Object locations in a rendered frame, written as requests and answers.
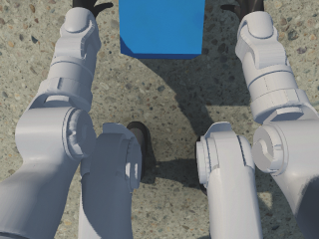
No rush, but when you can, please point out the robot right forearm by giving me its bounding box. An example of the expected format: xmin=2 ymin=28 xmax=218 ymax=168
xmin=234 ymin=11 xmax=319 ymax=124

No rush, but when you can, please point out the robot right hand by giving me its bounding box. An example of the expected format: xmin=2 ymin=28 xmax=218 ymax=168
xmin=220 ymin=0 xmax=265 ymax=24

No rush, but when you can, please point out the left robot upper arm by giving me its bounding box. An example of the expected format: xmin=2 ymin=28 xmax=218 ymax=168
xmin=0 ymin=107 xmax=97 ymax=239

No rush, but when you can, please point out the robot right shin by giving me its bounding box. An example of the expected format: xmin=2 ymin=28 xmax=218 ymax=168
xmin=203 ymin=121 xmax=255 ymax=188

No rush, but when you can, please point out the right robot upper arm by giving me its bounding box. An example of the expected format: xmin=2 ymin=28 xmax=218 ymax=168
xmin=251 ymin=119 xmax=319 ymax=239

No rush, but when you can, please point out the robot right foot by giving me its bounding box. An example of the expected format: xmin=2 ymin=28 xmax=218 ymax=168
xmin=194 ymin=135 xmax=207 ymax=196

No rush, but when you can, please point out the robot left forearm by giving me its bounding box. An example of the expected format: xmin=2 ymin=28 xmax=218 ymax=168
xmin=15 ymin=7 xmax=102 ymax=149

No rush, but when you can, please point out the robot left hand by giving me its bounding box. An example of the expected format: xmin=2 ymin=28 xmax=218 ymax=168
xmin=72 ymin=0 xmax=114 ymax=19

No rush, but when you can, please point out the carton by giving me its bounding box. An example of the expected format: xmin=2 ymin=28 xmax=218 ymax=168
xmin=119 ymin=0 xmax=205 ymax=60

